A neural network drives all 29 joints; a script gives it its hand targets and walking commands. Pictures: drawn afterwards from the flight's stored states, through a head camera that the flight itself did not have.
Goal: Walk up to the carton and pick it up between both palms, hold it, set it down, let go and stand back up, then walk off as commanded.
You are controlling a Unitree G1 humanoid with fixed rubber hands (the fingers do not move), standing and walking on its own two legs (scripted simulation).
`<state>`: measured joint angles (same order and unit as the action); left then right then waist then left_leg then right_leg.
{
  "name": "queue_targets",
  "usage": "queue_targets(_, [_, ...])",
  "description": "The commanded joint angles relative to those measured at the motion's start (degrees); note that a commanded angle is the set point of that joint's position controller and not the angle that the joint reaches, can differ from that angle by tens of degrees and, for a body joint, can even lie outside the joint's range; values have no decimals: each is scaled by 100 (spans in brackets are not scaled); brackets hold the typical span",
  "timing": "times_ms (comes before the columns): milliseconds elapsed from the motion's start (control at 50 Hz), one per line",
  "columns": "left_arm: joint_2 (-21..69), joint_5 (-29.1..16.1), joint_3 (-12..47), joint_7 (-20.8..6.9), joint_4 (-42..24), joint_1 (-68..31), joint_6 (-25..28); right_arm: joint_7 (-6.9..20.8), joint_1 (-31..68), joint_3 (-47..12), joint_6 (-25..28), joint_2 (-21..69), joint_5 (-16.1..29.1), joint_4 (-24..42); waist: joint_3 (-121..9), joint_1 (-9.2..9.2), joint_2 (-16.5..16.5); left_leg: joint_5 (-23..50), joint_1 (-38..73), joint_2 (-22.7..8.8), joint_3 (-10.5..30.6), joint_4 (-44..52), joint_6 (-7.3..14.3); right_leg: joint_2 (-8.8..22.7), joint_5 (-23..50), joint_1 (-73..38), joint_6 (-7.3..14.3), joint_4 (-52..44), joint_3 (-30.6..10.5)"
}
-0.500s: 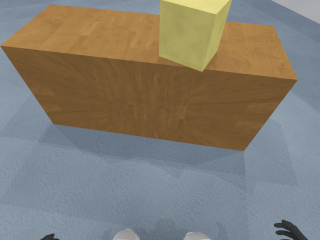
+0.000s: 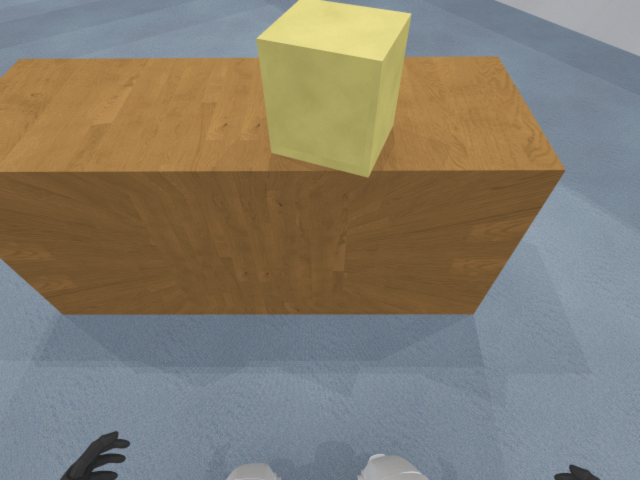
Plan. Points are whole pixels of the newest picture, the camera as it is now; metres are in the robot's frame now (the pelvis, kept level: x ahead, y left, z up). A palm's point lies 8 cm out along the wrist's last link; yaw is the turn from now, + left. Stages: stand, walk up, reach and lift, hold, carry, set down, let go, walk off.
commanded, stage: walk up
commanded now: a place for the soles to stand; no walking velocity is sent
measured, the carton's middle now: (335, 88) +0.83 -0.03 +0.04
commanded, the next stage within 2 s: none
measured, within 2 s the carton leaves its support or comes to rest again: neither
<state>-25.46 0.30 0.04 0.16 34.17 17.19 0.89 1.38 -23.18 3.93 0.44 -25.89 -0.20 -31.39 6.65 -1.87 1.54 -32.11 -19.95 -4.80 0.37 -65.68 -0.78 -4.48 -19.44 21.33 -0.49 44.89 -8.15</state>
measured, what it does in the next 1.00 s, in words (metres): walks ahead: left foot, then right foot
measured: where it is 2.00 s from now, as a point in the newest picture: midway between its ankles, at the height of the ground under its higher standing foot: (304, 452)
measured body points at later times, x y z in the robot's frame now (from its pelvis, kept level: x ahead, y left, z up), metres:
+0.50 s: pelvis +0.10 +0.03 +0.00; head +0.12 +0.03 +0.45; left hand +0.30 +0.32 -0.07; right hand +0.14 -0.31 -0.07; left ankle +0.06 +0.17 -0.70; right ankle +0.18 -0.11 -0.71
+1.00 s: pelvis +0.20 +0.07 +0.01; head +0.21 +0.09 +0.46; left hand +0.40 +0.36 -0.06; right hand +0.24 -0.27 -0.05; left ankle +0.20 +0.19 -0.70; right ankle +0.23 -0.11 -0.66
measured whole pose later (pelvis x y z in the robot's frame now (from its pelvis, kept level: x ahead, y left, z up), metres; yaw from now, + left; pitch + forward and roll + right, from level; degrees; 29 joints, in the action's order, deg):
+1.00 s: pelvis +0.20 +0.07 +0.01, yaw -5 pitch -5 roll -2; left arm -26.0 0.3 0.0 0.4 32.9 12.2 0.2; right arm 0.1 -25.5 4.2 1.4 -25.8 -0.2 -31.4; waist 6.0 -2.0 -0.8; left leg -25.6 -13.3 -3.1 -0.1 -44.0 -0.1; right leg -2.7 -26.8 24.4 -0.1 57.1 -8.7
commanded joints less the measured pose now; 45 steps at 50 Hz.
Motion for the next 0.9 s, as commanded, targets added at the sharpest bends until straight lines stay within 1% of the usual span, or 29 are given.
queue_targets(0, [-1596,119,-764,158,-430,407,146,-18,300,355,147,-1047,-87,798,-361,362,-985,-639,-1419,57,252,717,197,1441,712,-1308,1696,-1982,-2702])
queue_targets(40, [-1607,156,-791,159,-551,256,118,-44,182,356,187,-1017,-80,749,-336,268,-1177,-293,-1140,4,192,1482,258,1525,402,-960,1687,-1802,-2660])
queue_targets(60, [-1608,144,-775,154,-623,45,73,-43,-23,361,220,-1010,-73,644,-340,127,-1048,265,-464,-10,75,2178,330,1439,136,-472,1508,-1529,-2334])
queue_targets(80, [-1499,82,-708,130,-701,-263,31,-63,-590,386,255,-973,-72,377,-481,-212,-920,1021,863,178,-201,3104,405,1112,-149,321,1216,-971,-1744])
queue_targets(100, [-1107,63,-590,136,-760,-573,26,-148,-1482,502,304,-1139,-97,89,-747,-789,-331,1380,2473,198,-14,3642,337,644,-48,1313,755,335,-1225])
queue_targets(120, [-443,3,-376,123,-795,-449,104,-221,-1743,674,305,-1671,-242,21,-853,-979,1320,331,2989,-886,1691,4246,390,-226,-501,2305,376,2072,-549])
queue_targets(140, [-679,-3,-448,179,-978,-391,103,-178,-1194,641,264,-1854,-230,342,-447,-712,1447,-501,2333,-2136,3983,5345,851,-337,-1512,3144,109,2223,-248])
queue_targets(160, [-1220,74,-618,193,-1115,-900,57,-163,-912,586,253,-1734,-201,378,399,-705,675,-1039,1631,-2284,4170,5479,1224,53,-1397,3269,128,2475,-453])
queue_targets(180, [-1295,74,-636,132,-1000,-699,61,-200,-842,566,284,-1627,-157,348,757,-520,255,-402,1710,-2168,3601,5247,1207,200,-975,3211,140,2456,-272])
queue_targets(220, [-1184,97,-626,42,-649,-213,85,-239,-711,570,289,-1524,-172,429,375,-307,435,1430,2026,-1504,2246,4599,1108,306,-674,2588,42,2236,-60])
queue_targets(280, [-1005,95,-576,4,-599,-374,68,-173,-644,522,257,-1319,-168,510,147,-357,773,3047,1967,-1253,1407,4300,1156,307,-691,1993,-82,1495,364])
queue_targets(360, [-919,69,-483,-47,-642,-854,95,-131,-296,480,151,-1308,-144,564,216,-387,978,3050,1583,-1107,752,3971,1240,446,-368,1180,-13,99,1023])
queue_targets(400, [-872,56,-496,-47,-394,-369,144,-107,20,463,82,-1273,-103,563,-98,-61,955,2885,1148,-853,296,3240,1029,184,362,-47,103,-1207,1388])
queue_targets(420, [-1069,75,-605,6,-170,65,193,-77,-22,396,32,-1052,-108,545,-548,160,425,2832,787,-693,156,2247,873,-23,563,-1180,165,-1598,1257])
queue_targets(440, [-1422,113,-775,68,-68,493,209,-35,-236,290,61,-777,-78,523,-1119,475,-324,2864,-67,-520,45,968,653,240,422,-2403,357,-1519,363])
queue_targets(460, [-1811,123,-958,134,-112,813,192,-7,-244,185,144,-490,-30,692,-1528,620,-1434,1121,-1115,21,-100,33,325,1237,-19,-3015,739,-1751,-1905])
queue_targets(480, [-1948,61,-950,167,-236,894,154,2,88,278,85,-901,-8,890,-1233,681,-1141,-436,-1704,470,118,-180,201,2091,-836,-2578,1281,-2562,-4061])
queue_targets(500, [-1842,54,-919,164,-275,826,141,-67,540,414,3,-1248,-12,976,-600,731,-737,-679,-1948,317,430,-389,231,2149,-1564,-2036,1625,-2751,-4132])
queue_targets(520, [-1765,68,-891,179,-299,630,147,-68,552,415,-16,-1257,-15,941,-170,661,-714,-523,-2196,221,361,-446,222,2003,-1381,-1989,1720,-2635,-3768])
queue_targets(580, [-1671,95,-811,191,-353,486,144,-55,253,391,44,-1162,-45,710,-125,448,-962,-387,-1737,89,372,284,217,1531,-122,-1502,1571,-2320,-2868])
queue_targets(660, [-1618,176,-826,168,-615,174,67,-25,50,355,117,-1047,-33,636,-224,300,-1324,-182,-952,65,79,1766,297,1495,-789,-756,1607,-1979,-2384])
queue_targets(680, [-1631,151,-812,154,-697,-44,25,-18,-202,364,144,-1022,-16,536,-234,114,-1183,477,-92,104,-64,2458,367,1344,-1130,-147,1392,-1723,-2010])
queue_targets(700, [-1503,102,-738,136,-795,-516,-17,-41,-937,409,190,-1016,4,260,-368,-395,-890,1200,1474,282,-276,3363,429,1014,-1293,869,1023,-980,-1261])
queue_targets(720, [-1008,99,-588,155,-793,-555,-9,-130,-1659,550,233,-1261,-70,-21,-628,-851,216,1102,2732,104,250,3755,309,492,-1261,1816,662,720,-731])
queue_targets(740, [-421,15,-401,153,-892,-558,56,-190,-1635,665,256,-1745,-212,80,-486,-918,1520,-570,2630,-1187,2764,4725,523,-365,-1470,2803,289,2122,-181])
queue_targets(760, [-977,21,-581,185,-1126,-689,36,-155,-1145,622,205,-1852,-236,331,-27,-747,1037,-1458,1908,-2082,4327,5459,1135,-80,-1622,3277,158,2256,-250])
queue_targets(780, [-1318,43,-665,164,-1185,-920,22,-176,-917,573,208,-1644,-166,305,692,-646,318,-1561,1452,-2072,4245,5569,1229,224,-1185,3280,156,2366,-390])
queue_targets(820, [-1254,82,-670,62,-819,-333,49,-241,-706,589,254,-1597,-178,381,483,-325,245,-164,1781,-1588,2988,4831,1238,471,-771,2687,136,2262,-32])
queue_targets(880, [-1050,99,-606,31,-634,-155,82,-203,-633,514,235,-1380,-162,407,131,-266,599,1876,1759,-1148,1856,4413,1223,486,-768,1998,-8,1571,466])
